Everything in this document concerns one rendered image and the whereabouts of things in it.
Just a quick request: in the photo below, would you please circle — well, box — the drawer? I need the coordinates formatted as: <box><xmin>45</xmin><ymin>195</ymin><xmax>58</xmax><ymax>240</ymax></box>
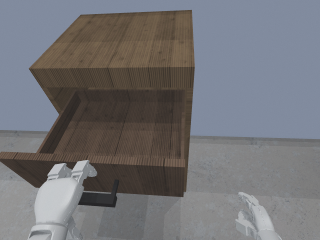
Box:
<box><xmin>0</xmin><ymin>89</ymin><xmax>185</xmax><ymax>197</ymax></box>

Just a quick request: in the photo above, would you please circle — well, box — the right robot forearm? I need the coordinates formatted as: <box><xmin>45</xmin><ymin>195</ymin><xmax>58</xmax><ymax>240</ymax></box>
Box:
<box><xmin>256</xmin><ymin>229</ymin><xmax>282</xmax><ymax>240</ymax></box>

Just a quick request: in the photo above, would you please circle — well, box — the robot left hand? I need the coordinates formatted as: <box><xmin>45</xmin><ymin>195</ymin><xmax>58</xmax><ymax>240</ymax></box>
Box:
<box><xmin>34</xmin><ymin>160</ymin><xmax>98</xmax><ymax>240</ymax></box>

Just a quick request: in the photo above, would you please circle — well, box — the left robot forearm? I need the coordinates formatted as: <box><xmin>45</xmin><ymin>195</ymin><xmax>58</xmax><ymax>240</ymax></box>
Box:
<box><xmin>27</xmin><ymin>222</ymin><xmax>68</xmax><ymax>240</ymax></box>

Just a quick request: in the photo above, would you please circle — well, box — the cabinet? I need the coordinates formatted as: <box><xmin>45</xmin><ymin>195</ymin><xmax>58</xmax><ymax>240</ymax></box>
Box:
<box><xmin>29</xmin><ymin>10</ymin><xmax>195</xmax><ymax>192</ymax></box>

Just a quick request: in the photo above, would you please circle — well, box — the robot right hand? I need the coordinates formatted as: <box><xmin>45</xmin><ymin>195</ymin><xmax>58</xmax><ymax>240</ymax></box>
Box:
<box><xmin>235</xmin><ymin>191</ymin><xmax>275</xmax><ymax>240</ymax></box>

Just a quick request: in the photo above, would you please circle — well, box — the handle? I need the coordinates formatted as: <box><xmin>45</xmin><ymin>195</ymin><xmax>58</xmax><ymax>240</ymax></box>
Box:
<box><xmin>78</xmin><ymin>179</ymin><xmax>119</xmax><ymax>208</ymax></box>

